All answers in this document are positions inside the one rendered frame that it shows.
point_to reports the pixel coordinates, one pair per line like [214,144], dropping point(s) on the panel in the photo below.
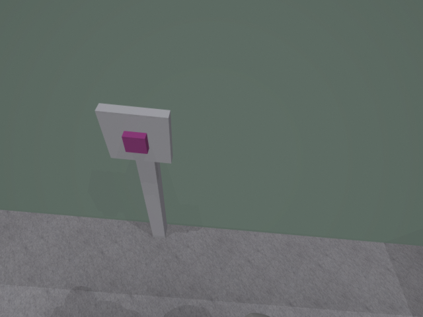
[114,120]

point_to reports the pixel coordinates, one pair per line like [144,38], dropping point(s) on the button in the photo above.
[135,142]

